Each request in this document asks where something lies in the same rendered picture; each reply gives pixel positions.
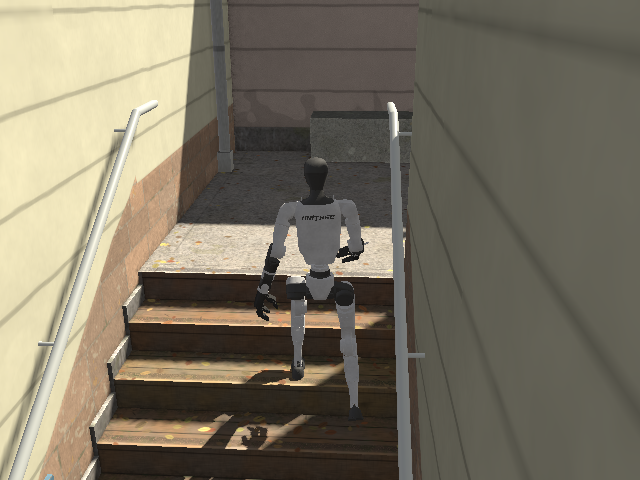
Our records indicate stairs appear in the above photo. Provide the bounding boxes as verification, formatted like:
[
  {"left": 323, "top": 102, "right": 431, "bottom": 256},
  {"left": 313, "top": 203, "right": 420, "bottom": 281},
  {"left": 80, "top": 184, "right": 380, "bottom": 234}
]
[{"left": 97, "top": 272, "right": 399, "bottom": 480}]

